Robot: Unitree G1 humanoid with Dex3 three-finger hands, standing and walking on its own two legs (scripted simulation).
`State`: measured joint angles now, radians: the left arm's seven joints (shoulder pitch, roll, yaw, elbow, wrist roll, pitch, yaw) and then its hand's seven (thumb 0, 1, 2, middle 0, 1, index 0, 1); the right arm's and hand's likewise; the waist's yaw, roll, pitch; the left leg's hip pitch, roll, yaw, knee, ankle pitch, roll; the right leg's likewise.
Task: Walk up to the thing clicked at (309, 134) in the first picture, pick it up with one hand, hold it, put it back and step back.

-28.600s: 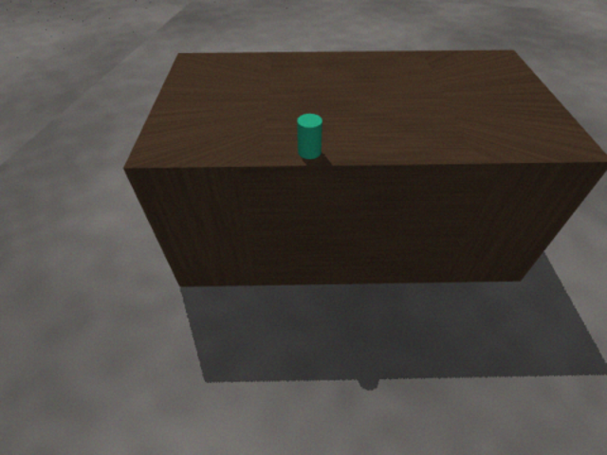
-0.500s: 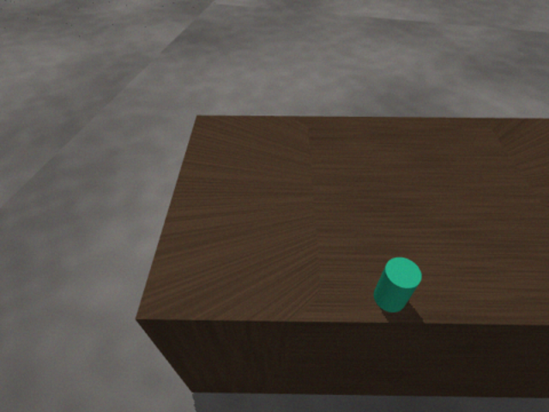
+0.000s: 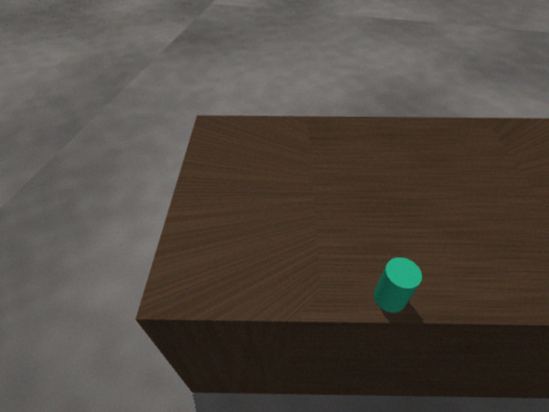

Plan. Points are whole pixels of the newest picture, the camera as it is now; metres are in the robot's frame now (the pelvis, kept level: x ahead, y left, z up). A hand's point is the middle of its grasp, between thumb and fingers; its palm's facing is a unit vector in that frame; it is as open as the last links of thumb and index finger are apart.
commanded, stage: stand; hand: right
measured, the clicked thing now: (396, 285) +0.38 -0.22 -0.13
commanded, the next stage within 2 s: step back in 0.52 s
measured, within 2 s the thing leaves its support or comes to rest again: neither
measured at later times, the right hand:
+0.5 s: hand out of the picture +0.07 -0.25 -0.16, palm faces -0.03 +0.94 -0.34, open 7.4 cm
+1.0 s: hand out of the picture -0.02 -0.23 -0.16, palm faces -0.04 +0.90 -0.43, open 7.4 cm
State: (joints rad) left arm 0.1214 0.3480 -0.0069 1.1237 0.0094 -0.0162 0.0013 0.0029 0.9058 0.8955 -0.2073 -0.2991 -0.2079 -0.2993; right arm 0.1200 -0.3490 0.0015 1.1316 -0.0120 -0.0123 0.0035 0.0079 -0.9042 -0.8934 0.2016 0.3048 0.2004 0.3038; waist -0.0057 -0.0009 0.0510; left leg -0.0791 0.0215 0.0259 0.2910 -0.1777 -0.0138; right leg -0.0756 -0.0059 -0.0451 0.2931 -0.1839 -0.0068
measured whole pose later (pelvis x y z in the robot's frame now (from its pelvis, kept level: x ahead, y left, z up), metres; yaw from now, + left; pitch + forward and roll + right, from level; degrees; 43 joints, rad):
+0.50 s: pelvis +0.00 +0.00 +0.00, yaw +0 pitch -2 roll +0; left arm 0.12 0.35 -0.01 1.12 0.01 -0.02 0.00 0.00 0.91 0.90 -0.21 -0.30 -0.21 -0.30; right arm 0.12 -0.35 0.00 1.13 -0.01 -0.01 0.00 0.01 -0.90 -0.89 0.20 0.30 0.20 0.30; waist 0.00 0.00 0.05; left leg -0.08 0.02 0.03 0.29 -0.18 -0.01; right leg -0.08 -0.01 -0.05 0.29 -0.19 -0.01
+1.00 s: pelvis -0.08 +0.05 -0.02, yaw +1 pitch -1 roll -2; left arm -0.01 0.41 0.06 0.90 0.01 0.07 0.03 0.00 0.91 0.90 -0.21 -0.30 -0.21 -0.30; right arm 0.16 -0.36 -0.05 0.96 -0.02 0.03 0.01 0.01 -0.90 -0.89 0.20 0.30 0.20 0.30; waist -0.04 -0.05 0.20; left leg -0.29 -0.01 -0.03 0.64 -0.33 0.04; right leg -0.47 0.10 0.14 1.06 -0.55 -0.03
